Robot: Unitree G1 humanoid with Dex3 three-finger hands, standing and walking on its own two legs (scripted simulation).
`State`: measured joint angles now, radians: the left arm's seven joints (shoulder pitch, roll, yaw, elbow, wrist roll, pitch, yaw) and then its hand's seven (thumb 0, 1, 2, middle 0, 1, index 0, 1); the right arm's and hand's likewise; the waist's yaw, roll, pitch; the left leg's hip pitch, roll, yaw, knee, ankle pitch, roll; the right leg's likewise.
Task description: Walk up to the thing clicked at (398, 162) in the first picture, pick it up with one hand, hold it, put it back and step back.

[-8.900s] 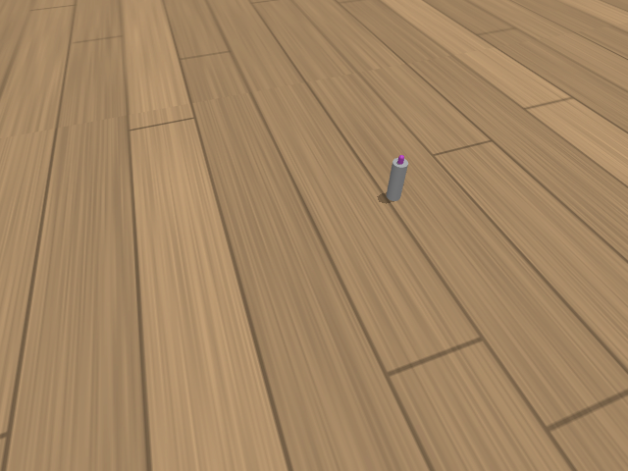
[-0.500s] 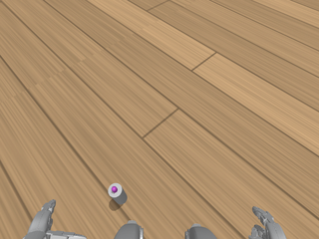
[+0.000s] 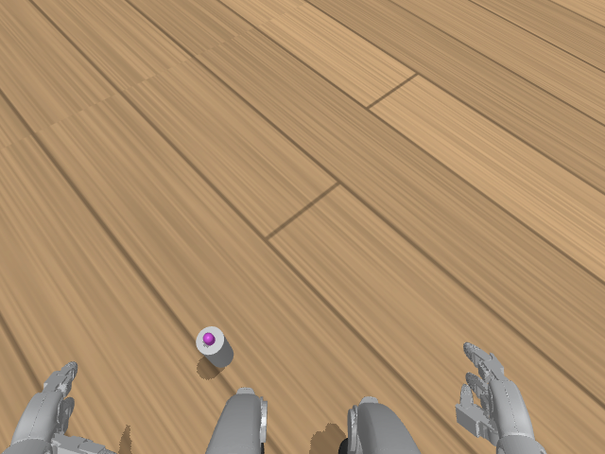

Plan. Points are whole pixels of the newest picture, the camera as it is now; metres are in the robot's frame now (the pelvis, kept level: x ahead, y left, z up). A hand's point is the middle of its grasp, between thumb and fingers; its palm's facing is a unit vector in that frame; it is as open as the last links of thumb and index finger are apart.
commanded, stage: go down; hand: left
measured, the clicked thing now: (215, 347) +0.35 +0.23 -0.55
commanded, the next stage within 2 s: approach in 1.94 s
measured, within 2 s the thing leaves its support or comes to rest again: neither
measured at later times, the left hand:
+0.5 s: hand (89, 381) +0.22 +0.36 -0.20, palm faces +0.17 -0.97 -0.19, open 17.6 cm
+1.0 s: hand (86, 367) +0.25 +0.39 -0.24, palm faces +0.17 -0.98 -0.13, open 17.7 cm
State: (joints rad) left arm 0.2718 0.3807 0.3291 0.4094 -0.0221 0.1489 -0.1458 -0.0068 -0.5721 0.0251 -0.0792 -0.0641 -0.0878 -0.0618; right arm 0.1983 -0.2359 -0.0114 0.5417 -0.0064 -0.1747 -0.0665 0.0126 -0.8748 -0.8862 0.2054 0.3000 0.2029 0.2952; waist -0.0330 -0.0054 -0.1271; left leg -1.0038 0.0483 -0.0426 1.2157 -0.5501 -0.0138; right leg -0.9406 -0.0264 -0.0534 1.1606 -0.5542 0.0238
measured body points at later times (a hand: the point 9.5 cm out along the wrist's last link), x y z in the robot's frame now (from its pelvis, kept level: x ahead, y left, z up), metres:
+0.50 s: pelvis -0.05 +0.00 -0.13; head +0.13 +0.03 +0.28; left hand +0.21 +0.41 -0.18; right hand +0.14 -0.27 -0.23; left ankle +0.01 +0.12 -0.64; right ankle +0.00 -0.14 -0.64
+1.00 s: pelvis -0.07 +0.00 -0.20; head +0.13 +0.04 +0.20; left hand +0.23 +0.44 -0.23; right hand +0.11 -0.28 -0.31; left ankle +0.01 +0.12 -0.64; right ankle +0.00 -0.14 -0.64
